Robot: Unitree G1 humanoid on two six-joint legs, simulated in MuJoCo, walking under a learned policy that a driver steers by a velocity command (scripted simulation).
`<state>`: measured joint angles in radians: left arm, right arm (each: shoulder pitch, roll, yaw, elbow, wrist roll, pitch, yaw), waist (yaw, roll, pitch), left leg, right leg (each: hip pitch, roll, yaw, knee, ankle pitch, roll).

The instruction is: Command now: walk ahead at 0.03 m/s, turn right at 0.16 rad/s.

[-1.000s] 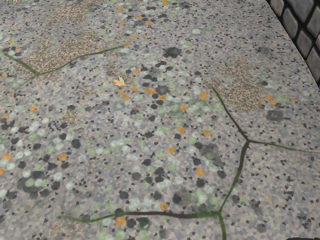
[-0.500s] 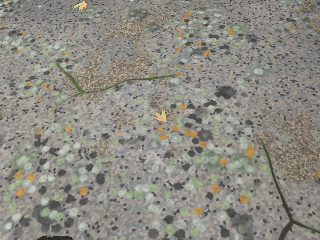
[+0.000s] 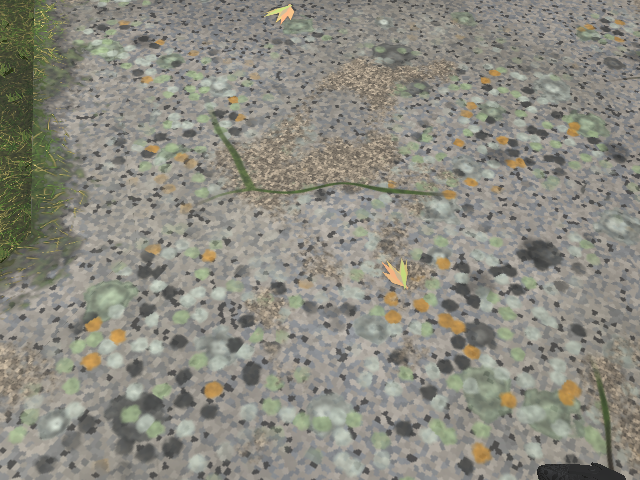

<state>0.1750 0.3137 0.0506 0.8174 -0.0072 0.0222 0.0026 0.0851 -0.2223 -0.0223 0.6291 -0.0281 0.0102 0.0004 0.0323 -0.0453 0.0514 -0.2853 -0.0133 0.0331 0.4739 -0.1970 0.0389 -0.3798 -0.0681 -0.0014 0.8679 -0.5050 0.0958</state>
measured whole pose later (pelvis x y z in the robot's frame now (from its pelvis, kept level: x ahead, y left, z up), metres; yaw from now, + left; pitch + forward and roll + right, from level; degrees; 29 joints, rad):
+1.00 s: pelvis +0.28 -0.08 +0.01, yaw -28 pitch +2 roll +2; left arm 0.22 0.30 0.05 0.71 -0.01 -0.06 0.00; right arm 0.32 -0.26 -0.06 0.89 0.01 -0.10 0.02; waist -0.05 -0.06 0.01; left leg -0.11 -0.05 0.02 0.28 -0.20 0.03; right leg -0.59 -0.08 0.05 0.96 -0.27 -0.01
